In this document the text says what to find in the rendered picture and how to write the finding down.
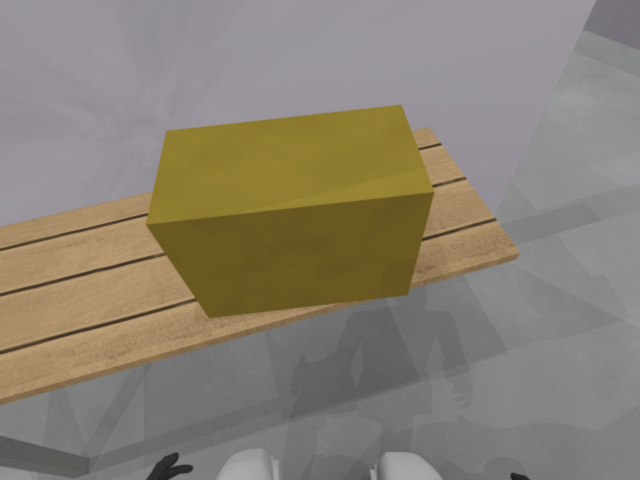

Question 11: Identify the table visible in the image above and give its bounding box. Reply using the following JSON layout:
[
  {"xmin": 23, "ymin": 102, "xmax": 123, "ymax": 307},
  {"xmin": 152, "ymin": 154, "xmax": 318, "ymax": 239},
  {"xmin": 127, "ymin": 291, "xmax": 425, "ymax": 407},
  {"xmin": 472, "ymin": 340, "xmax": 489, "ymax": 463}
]
[{"xmin": 0, "ymin": 127, "xmax": 520, "ymax": 478}]

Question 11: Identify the carton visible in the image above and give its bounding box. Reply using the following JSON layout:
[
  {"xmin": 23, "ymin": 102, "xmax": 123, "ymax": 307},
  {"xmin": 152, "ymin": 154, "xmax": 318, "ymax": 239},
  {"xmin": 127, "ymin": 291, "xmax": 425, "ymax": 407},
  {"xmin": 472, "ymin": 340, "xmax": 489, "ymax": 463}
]
[{"xmin": 146, "ymin": 105, "xmax": 434, "ymax": 318}]

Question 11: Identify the robot right thigh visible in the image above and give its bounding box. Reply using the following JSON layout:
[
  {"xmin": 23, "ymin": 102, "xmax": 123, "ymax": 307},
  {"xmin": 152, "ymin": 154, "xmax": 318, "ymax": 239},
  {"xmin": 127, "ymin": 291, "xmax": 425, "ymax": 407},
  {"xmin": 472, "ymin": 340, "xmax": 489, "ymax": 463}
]
[{"xmin": 369, "ymin": 452, "xmax": 443, "ymax": 480}]

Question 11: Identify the robot left thigh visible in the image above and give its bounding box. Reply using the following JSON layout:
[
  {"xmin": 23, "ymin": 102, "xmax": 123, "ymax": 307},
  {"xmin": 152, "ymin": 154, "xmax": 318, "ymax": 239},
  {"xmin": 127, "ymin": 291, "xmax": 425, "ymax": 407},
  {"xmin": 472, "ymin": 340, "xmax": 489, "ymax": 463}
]
[{"xmin": 216, "ymin": 449, "xmax": 280, "ymax": 480}]

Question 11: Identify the robot left hand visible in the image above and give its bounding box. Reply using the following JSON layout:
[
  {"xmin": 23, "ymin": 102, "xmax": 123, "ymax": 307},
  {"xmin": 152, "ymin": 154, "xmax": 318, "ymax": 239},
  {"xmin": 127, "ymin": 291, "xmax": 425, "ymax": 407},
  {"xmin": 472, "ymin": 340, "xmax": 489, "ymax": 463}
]
[{"xmin": 146, "ymin": 452, "xmax": 193, "ymax": 480}]

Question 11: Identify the robot thigh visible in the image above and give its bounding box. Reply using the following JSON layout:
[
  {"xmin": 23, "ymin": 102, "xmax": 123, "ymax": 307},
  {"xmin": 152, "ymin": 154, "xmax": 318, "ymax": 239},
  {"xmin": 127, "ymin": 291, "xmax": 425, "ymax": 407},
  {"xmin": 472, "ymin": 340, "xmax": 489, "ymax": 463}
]
[
  {"xmin": 216, "ymin": 449, "xmax": 280, "ymax": 480},
  {"xmin": 369, "ymin": 452, "xmax": 443, "ymax": 480}
]

